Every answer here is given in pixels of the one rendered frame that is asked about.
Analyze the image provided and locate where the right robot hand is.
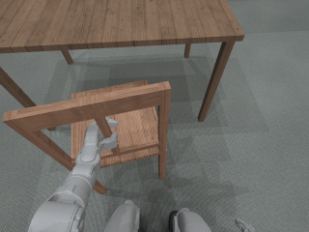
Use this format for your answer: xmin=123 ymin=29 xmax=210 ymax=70
xmin=235 ymin=218 xmax=255 ymax=232

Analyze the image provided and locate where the robot left upper arm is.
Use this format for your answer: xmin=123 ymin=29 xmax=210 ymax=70
xmin=29 ymin=201 xmax=86 ymax=232

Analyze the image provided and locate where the left robot forearm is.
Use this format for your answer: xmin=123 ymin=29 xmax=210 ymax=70
xmin=27 ymin=145 xmax=100 ymax=232

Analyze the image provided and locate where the left robot thigh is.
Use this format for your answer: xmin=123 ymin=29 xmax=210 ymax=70
xmin=102 ymin=204 xmax=140 ymax=232

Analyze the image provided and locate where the table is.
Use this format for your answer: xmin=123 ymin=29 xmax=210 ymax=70
xmin=0 ymin=0 xmax=245 ymax=131

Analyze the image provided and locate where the left robot hand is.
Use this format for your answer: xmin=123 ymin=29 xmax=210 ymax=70
xmin=83 ymin=117 xmax=119 ymax=152

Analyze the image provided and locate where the chair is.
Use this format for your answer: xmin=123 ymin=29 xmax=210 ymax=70
xmin=2 ymin=79 xmax=171 ymax=194

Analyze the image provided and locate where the robot right foot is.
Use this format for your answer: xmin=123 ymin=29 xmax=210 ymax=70
xmin=168 ymin=210 xmax=178 ymax=232

